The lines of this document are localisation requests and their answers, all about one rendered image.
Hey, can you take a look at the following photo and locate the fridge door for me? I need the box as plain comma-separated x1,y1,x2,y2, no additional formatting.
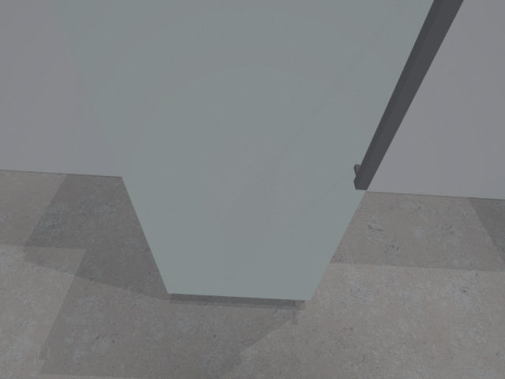
51,0,434,301

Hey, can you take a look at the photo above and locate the handle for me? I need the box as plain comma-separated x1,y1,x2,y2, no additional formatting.
353,0,464,190

